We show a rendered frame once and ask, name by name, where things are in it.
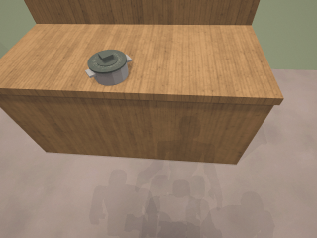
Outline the pot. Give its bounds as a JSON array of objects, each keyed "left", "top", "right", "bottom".
[{"left": 85, "top": 54, "right": 132, "bottom": 86}]

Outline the knob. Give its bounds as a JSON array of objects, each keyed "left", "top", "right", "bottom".
[{"left": 98, "top": 50, "right": 114, "bottom": 61}]

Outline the lid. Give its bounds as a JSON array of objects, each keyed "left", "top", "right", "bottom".
[{"left": 87, "top": 50, "right": 127, "bottom": 74}]

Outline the table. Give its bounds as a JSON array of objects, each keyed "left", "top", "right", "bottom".
[{"left": 0, "top": 0, "right": 284, "bottom": 165}]

